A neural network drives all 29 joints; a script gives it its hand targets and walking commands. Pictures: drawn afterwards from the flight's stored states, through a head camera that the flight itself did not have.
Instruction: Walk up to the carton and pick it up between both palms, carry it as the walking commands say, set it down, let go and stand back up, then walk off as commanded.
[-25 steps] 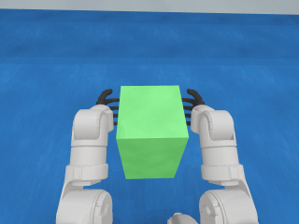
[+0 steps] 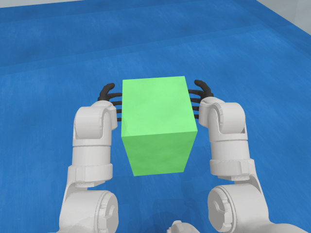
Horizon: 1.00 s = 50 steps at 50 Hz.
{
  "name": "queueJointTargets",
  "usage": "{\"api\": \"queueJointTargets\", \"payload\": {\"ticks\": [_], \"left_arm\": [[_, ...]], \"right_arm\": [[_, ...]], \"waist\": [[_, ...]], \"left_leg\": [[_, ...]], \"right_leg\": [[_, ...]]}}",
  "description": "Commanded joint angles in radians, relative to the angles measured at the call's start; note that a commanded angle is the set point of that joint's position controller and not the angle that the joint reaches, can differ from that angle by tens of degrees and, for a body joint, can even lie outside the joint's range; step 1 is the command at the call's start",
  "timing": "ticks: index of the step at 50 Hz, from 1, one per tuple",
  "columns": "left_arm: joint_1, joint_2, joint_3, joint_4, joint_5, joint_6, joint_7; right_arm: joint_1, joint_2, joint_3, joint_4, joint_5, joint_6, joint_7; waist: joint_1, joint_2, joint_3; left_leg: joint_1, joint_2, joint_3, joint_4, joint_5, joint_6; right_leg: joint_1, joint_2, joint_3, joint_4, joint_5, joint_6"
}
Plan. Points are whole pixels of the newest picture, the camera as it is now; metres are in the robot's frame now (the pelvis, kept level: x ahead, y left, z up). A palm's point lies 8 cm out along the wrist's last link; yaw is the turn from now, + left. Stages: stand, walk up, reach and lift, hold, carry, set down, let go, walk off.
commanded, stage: carry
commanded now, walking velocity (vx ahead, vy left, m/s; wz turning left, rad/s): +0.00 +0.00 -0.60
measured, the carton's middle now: (156, 131) +0.37 -0.01 +0.04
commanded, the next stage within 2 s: none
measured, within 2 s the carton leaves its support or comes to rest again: neither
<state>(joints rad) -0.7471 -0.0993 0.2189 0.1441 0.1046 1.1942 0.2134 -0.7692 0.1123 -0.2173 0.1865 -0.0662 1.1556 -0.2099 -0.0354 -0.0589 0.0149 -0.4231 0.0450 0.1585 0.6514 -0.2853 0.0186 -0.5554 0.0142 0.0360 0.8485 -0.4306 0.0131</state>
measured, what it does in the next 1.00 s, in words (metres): walks backwards, turning right: right foot, then left foot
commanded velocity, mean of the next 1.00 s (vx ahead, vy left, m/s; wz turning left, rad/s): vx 0.00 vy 0.00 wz -0.60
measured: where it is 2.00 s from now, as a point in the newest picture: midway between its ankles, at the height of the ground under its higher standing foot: outside the picture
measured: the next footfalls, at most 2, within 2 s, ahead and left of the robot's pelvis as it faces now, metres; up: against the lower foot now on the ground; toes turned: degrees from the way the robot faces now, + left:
right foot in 0.28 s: -0.02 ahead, -0.15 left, +0.00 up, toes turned -18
left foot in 0.62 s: +0.01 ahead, +0.08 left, +0.00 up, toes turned -15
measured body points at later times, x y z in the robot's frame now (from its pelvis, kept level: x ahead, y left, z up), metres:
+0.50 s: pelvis -0.07 -0.03 +0.01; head -0.04 -0.05 +0.45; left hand +0.33 -0.05 +0.11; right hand +0.24 -0.28 +0.11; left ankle -0.02 +0.09 -0.67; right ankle -0.06 -0.14 -0.72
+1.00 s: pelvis -0.14 -0.02 +0.00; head -0.13 -0.03 +0.45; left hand +0.24 -0.12 +0.11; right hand +0.09 -0.32 +0.10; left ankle -0.03 +0.09 -0.72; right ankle -0.20 -0.11 -0.72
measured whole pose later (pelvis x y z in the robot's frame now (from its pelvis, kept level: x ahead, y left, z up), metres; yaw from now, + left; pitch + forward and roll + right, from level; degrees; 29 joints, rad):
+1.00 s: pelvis -0.14 -0.02 +0.00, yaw -37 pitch +4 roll -2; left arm -0.72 -0.08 0.17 0.23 0.07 1.19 0.20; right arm -0.63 0.15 -0.19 0.11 -0.14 1.20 -0.20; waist 0.06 0.04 -0.05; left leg -0.46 0.26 0.24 0.75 -0.35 -0.08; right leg -0.37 -0.02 -0.13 0.62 -0.30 0.00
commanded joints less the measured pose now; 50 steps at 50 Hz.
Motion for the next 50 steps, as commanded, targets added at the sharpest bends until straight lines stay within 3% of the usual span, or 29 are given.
{"api": "queueJointTargets", "payload": {"ticks": [1,2,4,10,12,13,14,15,16,17,18,19,22,28,30,31,32,33,34,35,36,38,39,43,46,47,48,49,50], "left_arm": [[-0.704,-1.086,-0.606,-0.046,-0.396,-0.029,-0.213],[-0.771,-1.101,-0.636,-0.058,-0.428,-0.035,-0.22],[-0.746,-1.106,-0.653,-0.047,-0.45,-0.029,-0.224],[-0.619,-1.106,-0.622,0.022,-0.448,-0.01,-0.229],[-0.574,-1.105,-0.592,0.047,-0.439,-0.006,-0.238],[-0.541,-1.104,-0.575,0.065,-0.433,-0.004,-0.246],[-0.462,-1.114,-0.551,0.083,-0.416,0.002,-0.258],[-0.437,-1.107,-0.532,0.086,-0.407,-0.005,-0.265],[-0.606,-1.09,-0.552,0.046,-0.437,-0.034,-0.264],[-0.645,-1.079,-0.569,0.001,-0.451,-0.038,-0.259],[-0.661,-1.069,-0.574,-0.024,-0.448,-0.04,-0.254],[-0.658,-1.059,-0.567,-0.035,-0.433,-0.042,-0.246],[-0.636,-1.036,-0.534,-0.038,-0.39,-0.039,-0.224],[-0.644,-1.017,-0.545,-0.035,-0.37,-0.026,-0.207],[-0.664,-1.016,-0.555,-0.029,-0.375,-0.021,-0.205],[-0.682,-1.016,-0.559,-0.02,-0.381,-0.018,-0.205],[-0.754,-1.008,-0.567,-0.017,-0.396,-0.021,-0.205],[-0.55,-1.058,-0.55,0.011,-0.361,0.005,-0.217],[-0.569,-1.09,-0.562,0.004,-0.364,0.003,-0.221],[-0.765,-1.088,-0.601,-0.038,-0.42,-0.025,-0.224],[-0.896,-1.093,-0.642,-0.067,-0.468,-0.039,-0.227],[-0.796,-1.105,-0.65,-0.027,-0.474,-0.024,-0.233],[-0.719,-1.112,-0.642,0.015,-0.468,-0.014,-0.233],[-0.611,-1.136,-0.633,0.029,-0.471,-0.006,-0.236],[-0.584,-1.128,-0.615,0.022,-0.47,-0.006,-0.242],[-0.553,-1.124,-0.601,0.035,-0.463,-0.005,-0.246],[-0.48,-1.125,-0.579,0.054,-0.445,0.0,-0.255],[-0.367,-1.14,-0.553,0.061,-0.424,0.007,-0.267],[-0.486,-1.111,-0.544,0.043,-0.414,-0.022,-0.265]], "right_arm": [[-0.59,1.082,0.58,-0.035,0.389,0.006,0.25],[-0.66,1.068,0.59,-0.081,0.398,-0.006,0.246],[-0.656,1.027,0.576,-0.106,0.387,-0.009,0.237],[-0.546,0.995,0.541,-0.084,0.338,0.01,0.225],[-0.506,0.999,0.543,-0.073,0.318,0.014,0.222],[-0.488,1.002,0.545,-0.064,0.307,0.017,0.221],[-0.426,1.012,0.546,-0.053,0.286,0.023,0.221],[-0.405,1.039,0.56,-0.055,0.277,0.028,0.222],[-0.628,1.046,0.633,-0.128,0.338,0.016,0.225],[-0.656,1.05,0.646,-0.141,0.359,0.009,0.224],[-0.674,1.053,0.657,-0.145,0.38,0.005,0.222],[-0.686,1.063,0.666,-0.142,0.401,0.006,0.222],[-0.671,1.085,0.663,-0.105,0.427,0.016,0.228],[-0.635,1.089,0.617,-0.027,0.416,0.027,0.243],[-0.619,1.092,0.597,0.008,0.409,0.03,0.247],[-0.622,1.092,0.588,0.027,0.408,0.029,0.25],[-0.676,1.088,0.586,0.036,0.417,0.024,0.251],[-0.42,1.09,0.524,0.11,0.347,0.03,0.255],[-0.419,1.109,0.528,0.06,0.336,0.028,0.255],[-0.616,1.097,0.579,-0.023,0.377,0.008,0.253],[-0.748,1.074,0.602,-0.076,0.406,-0.009,0.25],[-0.661,1.035,0.562,-0.066,0.378,-0.004,0.239],[-0.605,1.023,0.537,-0.05,0.361,0.002,0.235],[-0.536,1.003,0.526,-0.09,0.334,0.01,0.228],[-0.517,1.001,0.548,-0.113,0.32,0.012,0.223],[-0.499,1.001,0.552,-0.108,0.31,0.015,0.221],[-0.438,1.011,0.555,-0.095,0.29,0.021,0.221],[-0.353,1.024,0.559,-0.092,0.264,0.029,0.223],[-0.499,1.059,0.617,-0.135,0.306,0.024,0.233]], "waist": [[0.014,0.198,-0.481],[0.015,0.166,-0.459],[0.023,0.213,-0.428],[0.017,0.307,-0.468],[0.026,0.312,-0.471],[0.042,0.255,-0.475],[0.055,0.17,-0.469],[0.067,-0.102,-0.469],[0.06,-0.308,-0.455],[0.049,-0.22,-0.457],[0.048,-0.141,-0.463],[0.047,-0.113,-0.459],[0.046,-0.123,-0.477],[0.049,-0.142,-0.499],[0.035,-0.126,-0.509],[0.025,-0.101,-0.523],[0.016,0.019,-0.523],[0.008,0.412,-0.464],[0.016,0.344,-0.451],[0.013,0.196,-0.437],[0.016,0.149,-0.425],[0.027,0.218,-0.391],[0.028,0.247,-0.389],[0.018,0.306,-0.444],[0.021,0.343,-0.469],[0.034,0.301,-0.477],[0.046,0.231,-0.483],[0.065,0.099,-0.467],[0.072,-0.289,-0.458]], "left_leg": [[0.453,0.414,-0.325,-0.182,0.733,0.159],[0.414,0.376,-0.263,-0.207,0.597,0.129],[0.391,0.328,-0.166,-0.205,0.438,0.092],[0.387,0.344,-0.047,-0.133,0.558,0.071],[0.378,0.342,-0.014,-0.07,0.568,0.039],[0.328,0.319,0.022,0.009,0.502,-0.009],[0.19,0.289,0.035,0.105,0.324,-0.068],[-0.122,0.191,0.046,0.252,-0.019,-0.139],[-0.294,0.101,0.016,0.395,-0.383,-0.167],[-0.304,0.103,-0.054,0.491,-0.383,-0.16],[-0.296,0.094,-0.082,0.515,-0.346,-0.153],[-0.275,0.094,-0.107,0.504,-0.278,-0.148],[-0.237,0.057,-0.1,0.428,-0.177,-0.145],[-0.061,-0.007,-0.076,0.136,-0.156,-0.115],[0.077,-0.03,-0.03,-0.087,-0.066,-0.107],[0.213,-0.01,-0.018,-0.219,0.041,-0.099],[0.39,0.134,-0.155,-0.284,0.104,-0.065],[0.466,0.408,-0.436,-0.312,0.364,0.076],[0.43,0.46,-0.404,-0.261,0.543,0.159],[0.403,0.423,-0.32,-0.233,0.592,0.16],[0.358,0.384,-0.247,-0.245,0.503,0.13],[0.331,0.325,-0.144,-0.259,0.308,0.079],[0.34,0.308,-0.109,-0.242,0.305,0.069],[0.411,0.332,-0.05,-0.163,0.539,0.069],[0.421,0.356,-0.02,-0.093,0.611,0.037],[0.397,0.337,0.013,-0.031,0.565,-0.001],[0.31,0.303,0.045,0.057,0.441,-0.054],[0.086,0.271,0.032,0.169,0.187,-0.107],[-0.263,0.103,0.076,0.314,-0.303,-0.176]], "right_leg": [[-0.097,-0.054,-0.034,0.363,-0.147,-0.005],[-0.092,-0.069,-0.04,0.357,-0.077,-0.003],[-0.089,-0.074,-0.079,0.268,-0.007,0.011],[0.071,-0.033,-0.181,-0.042,-0.029,0.007],[0.145,-0.019,-0.206,-0.221,0.039,0.007],[0.242,-0.039,-0.174,-0.384,0.159,0.009],[0.373,-0.121,-0.057,-0.472,0.265,-0.002],[0.57,-0.327,0.243,-0.42,0.778,-0.077],[0.626,-0.373,0.333,-0.349,1.188,-0.17],[0.628,-0.353,0.278,-0.313,1.202,-0.171],[0.608,-0.332,0.228,-0.311,1.09,-0.155],[0.573,-0.3,0.187,-0.322,0.955,-0.138],[0.543,-0.26,0.158,-0.357,0.665,-0.15],[0.463,-0.257,0.22,-0.35,0.704,-0.162],[0.415,-0.217,0.206,-0.312,0.693,-0.127],[0.346,-0.19,0.18,-0.275,0.643,-0.092],[0.175,-0.137,0.117,-0.154,0.442,-0.04],[-0.118,0.012,-0.049,0.06,-0.035,0.01],[-0.11,-0.036,-0.06,0.286,-0.178,0.011],[-0.087,-0.057,-0.031,0.348,-0.131,0.007],[-0.069,-0.069,-0.036,0.371,-0.074,0.011],[-0.066,-0.083,-0.067,0.298,0.014,0.021],[-0.06,-0.067,-0.101,0.243,0.009,0.026],[0.013,-0.044,-0.173,0.026,-0.043,0.018],[0.103,-0.024,-0.215,-0.177,-0.006,0.015],[0.176,-0.023,-0.213,-0.32,0.102,0.019],[0.296,-0.067,-0.15,-0.449,0.2,0.018],[0.457,-0.191,0.022,-0.476,0.423,-0.002],[0.632,-0.385,0.353,-0.382,1.056,-0.128]]}}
